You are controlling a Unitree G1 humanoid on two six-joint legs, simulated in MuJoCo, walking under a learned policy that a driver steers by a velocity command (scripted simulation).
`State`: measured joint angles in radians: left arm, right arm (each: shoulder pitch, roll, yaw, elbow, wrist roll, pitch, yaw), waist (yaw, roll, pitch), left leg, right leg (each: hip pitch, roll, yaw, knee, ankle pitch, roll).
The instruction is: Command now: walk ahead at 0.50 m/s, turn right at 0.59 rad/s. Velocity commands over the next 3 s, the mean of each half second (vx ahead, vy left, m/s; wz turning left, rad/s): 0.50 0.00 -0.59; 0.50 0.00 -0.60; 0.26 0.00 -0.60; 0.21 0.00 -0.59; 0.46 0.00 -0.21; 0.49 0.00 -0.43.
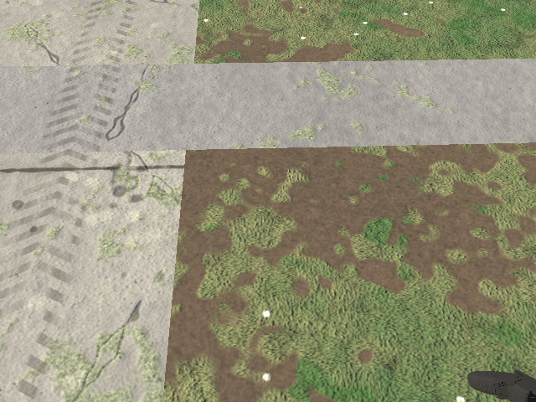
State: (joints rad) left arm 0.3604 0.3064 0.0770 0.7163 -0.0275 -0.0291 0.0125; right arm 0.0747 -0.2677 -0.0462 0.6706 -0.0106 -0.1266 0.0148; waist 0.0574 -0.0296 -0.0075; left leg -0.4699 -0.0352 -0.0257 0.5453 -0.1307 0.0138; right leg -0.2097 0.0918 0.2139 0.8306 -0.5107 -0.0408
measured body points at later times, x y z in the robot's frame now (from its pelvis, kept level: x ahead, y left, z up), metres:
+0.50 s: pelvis +0.25 -0.06 -0.01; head +0.29 -0.08 +0.44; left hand +0.55 +0.10 -0.07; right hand +0.18 -0.35 -0.13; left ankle +0.10 +0.12 -0.70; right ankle +0.33 -0.18 -0.72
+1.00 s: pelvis +0.52 -0.13 +0.00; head +0.54 -0.14 +0.45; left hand +0.73 +0.08 -0.11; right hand +0.57 -0.46 -0.06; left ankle +0.67 -0.09 -0.72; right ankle +0.34 -0.17 -0.69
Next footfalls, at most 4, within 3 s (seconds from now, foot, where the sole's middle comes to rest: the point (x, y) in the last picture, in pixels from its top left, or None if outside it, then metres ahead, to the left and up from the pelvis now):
0.48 right None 0.37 -0.19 -0.76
0.96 left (334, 320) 0.70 -0.11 -0.76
1.42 right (456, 339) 0.67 -0.43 -0.76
1.84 left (395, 277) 0.84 -0.29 -0.76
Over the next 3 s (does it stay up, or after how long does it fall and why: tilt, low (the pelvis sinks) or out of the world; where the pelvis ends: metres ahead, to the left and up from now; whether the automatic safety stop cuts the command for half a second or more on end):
stays up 0.82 -0.81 0.02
